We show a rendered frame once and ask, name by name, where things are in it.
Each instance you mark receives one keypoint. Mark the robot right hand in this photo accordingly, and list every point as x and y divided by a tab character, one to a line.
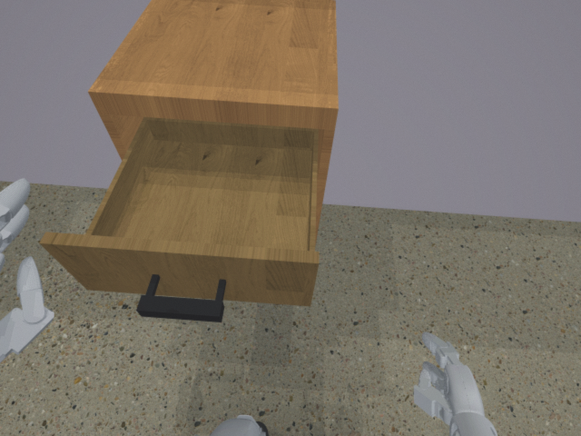
456	389

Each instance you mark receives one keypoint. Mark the cabinet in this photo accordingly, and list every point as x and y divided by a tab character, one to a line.
265	62

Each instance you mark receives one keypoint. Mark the right robot forearm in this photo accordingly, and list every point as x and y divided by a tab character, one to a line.
471	424

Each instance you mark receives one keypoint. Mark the robot left shin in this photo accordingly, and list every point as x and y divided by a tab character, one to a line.
247	417

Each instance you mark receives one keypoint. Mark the robot left hand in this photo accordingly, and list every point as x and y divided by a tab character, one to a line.
20	327

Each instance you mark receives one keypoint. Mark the handle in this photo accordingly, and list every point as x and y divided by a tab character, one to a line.
181	308

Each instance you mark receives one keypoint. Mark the drawer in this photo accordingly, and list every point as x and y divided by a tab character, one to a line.
196	202

